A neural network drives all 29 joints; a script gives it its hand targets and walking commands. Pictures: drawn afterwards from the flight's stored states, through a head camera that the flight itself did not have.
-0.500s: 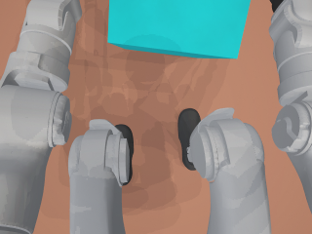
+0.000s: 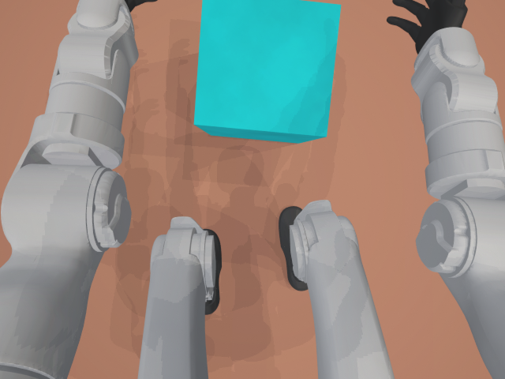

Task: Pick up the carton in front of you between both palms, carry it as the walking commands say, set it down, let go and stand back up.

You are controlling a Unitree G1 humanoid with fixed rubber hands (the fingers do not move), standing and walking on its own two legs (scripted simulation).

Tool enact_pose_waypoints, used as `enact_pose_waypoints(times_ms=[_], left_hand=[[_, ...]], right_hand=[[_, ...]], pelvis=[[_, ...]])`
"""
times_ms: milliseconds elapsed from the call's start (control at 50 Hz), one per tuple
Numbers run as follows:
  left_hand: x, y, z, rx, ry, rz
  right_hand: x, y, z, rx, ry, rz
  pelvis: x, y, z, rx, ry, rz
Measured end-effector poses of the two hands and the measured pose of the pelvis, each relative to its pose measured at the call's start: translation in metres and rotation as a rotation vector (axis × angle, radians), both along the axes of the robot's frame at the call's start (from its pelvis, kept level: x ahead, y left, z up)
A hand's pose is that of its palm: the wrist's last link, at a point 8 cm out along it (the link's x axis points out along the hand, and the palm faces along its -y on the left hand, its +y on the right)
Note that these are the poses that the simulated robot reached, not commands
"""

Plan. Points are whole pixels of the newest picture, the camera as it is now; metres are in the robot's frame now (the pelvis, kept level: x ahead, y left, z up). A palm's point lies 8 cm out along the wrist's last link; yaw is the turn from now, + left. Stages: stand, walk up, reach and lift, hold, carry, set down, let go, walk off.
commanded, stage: set down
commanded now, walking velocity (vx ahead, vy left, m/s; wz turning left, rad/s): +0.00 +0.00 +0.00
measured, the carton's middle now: (261, 84) +0.53 -0.06 -0.34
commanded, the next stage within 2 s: let go in 0.52 s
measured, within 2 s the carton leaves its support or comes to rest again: neither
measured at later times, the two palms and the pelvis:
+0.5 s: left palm out of the picture +0.59 +0.13 +0.05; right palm out of the picture +0.51 -0.27 +0.05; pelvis +0.02 +0.00 +0.14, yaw +0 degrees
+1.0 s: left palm out of the picture +0.45 +0.16 +0.15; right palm out of the picture +0.40 -0.27 +0.16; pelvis +0.08 -0.02 +0.26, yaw +0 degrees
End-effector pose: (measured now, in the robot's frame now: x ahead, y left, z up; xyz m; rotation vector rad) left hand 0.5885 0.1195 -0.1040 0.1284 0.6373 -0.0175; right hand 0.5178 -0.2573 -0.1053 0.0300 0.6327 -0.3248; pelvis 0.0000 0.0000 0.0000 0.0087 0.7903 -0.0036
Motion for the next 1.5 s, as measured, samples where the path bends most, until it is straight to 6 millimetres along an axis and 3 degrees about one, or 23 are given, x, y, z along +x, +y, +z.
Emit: enact_pose_waypoints(times_ms=[160,460,640,720,880,1020,1340,1500], left_hand=[[0.001,0.004,0.041,0.006,-0.007,-0.011],[0.000,0.006,0.140,-0.001,-0.002,-0.023],[-0.011,0.012,0.181,0.022,0.013,-0.012],[-0.034,0.019,0.192,0.063,0.033,0.017],[-0.102,0.033,0.221,0.093,0.080,0.060],[-0.140,0.044,0.255,0.089,0.087,0.048],[-0.242,0.089,0.319,0.079,0.117,0.033],[-0.283,0.113,0.341,0.081,0.126,0.042]], right_hand=[[-0.001,-0.005,0.044,-0.004,-0.002,0.005],[-0.004,-0.008,0.142,0.004,-0.007,0.015],[-0.011,-0.005,0.181,-0.020,0.014,0.060],[-0.027,-0.003,0.192,-0.049,0.057,0.129],[-0.078,-0.009,0.228,-0.087,0.144,0.236],[-0.120,-0.013,0.265,-0.081,0.159,0.247],[-0.227,0.013,0.334,-0.070,0.179,0.228],[-0.246,0.029,0.348,-0.070,0.179,0.250]], pelvis=[[0.007,0.000,0.041,-0.002,0.033,0.003],[0.023,0.000,0.128,0.001,0.034,-0.004],[0.033,-0.002,0.174,0.004,0.010,-0.004],[0.041,-0.005,0.194,0.009,-0.017,-0.003],[0.063,-0.013,0.234,0.011,-0.128,-0.001],[0.081,-0.017,0.259,0.007,-0.241,-0.006],[0.115,-0.003,0.302,-0.019,-0.574,-0.019],[0.123,0.010,0.311,-0.032,-0.737,-0.024]])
